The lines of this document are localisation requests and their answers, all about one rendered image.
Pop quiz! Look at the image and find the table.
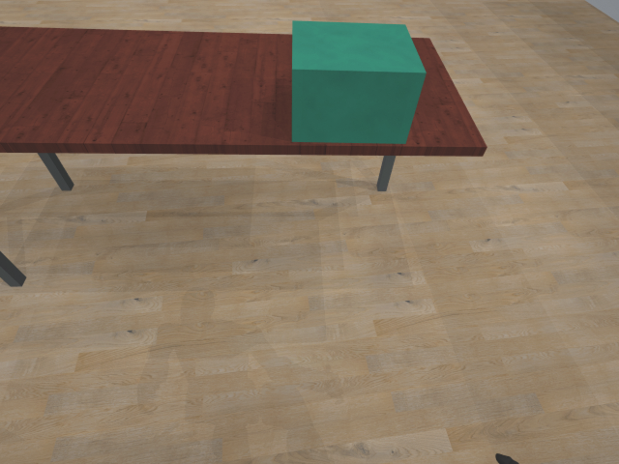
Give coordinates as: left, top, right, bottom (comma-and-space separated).
0, 26, 487, 287

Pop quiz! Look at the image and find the carton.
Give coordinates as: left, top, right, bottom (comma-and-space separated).
292, 20, 427, 144

